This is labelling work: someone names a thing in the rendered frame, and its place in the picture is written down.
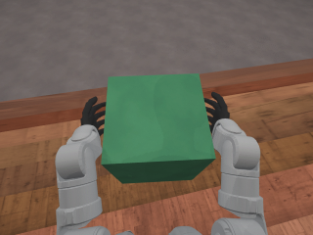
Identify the robot right hand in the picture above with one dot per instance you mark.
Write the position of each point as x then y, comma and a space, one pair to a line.
221, 109

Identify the robot left forearm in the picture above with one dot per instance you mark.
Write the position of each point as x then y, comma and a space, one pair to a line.
76, 172

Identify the right robot upper arm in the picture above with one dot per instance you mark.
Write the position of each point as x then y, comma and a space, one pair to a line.
236, 226

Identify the carton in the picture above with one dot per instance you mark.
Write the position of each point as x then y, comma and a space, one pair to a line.
156, 128

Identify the robot right forearm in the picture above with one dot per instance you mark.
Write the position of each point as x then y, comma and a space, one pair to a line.
240, 167

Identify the left robot upper arm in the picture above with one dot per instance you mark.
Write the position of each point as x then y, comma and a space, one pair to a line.
94, 230

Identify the robot left hand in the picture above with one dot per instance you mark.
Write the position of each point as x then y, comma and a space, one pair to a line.
90, 118

